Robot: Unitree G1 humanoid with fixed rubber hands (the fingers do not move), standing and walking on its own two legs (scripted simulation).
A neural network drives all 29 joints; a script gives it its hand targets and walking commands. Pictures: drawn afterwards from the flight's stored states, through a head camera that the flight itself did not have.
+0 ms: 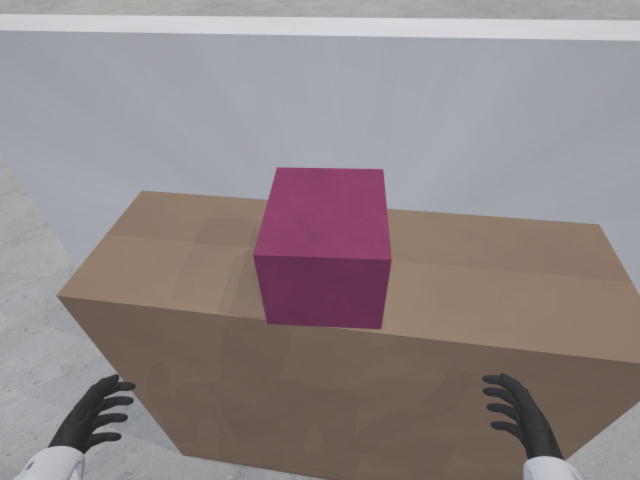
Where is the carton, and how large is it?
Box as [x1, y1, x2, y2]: [253, 167, 391, 328]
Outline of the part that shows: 277,167 253,253 267,323 380,328 391,260 382,169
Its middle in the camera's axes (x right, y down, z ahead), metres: +0.01 +0.01 +0.59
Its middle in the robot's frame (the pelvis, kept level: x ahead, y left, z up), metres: +0.44 -0.01 +0.07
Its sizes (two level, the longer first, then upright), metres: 0.196 0.169 0.148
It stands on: a pedestal, 0.77 m high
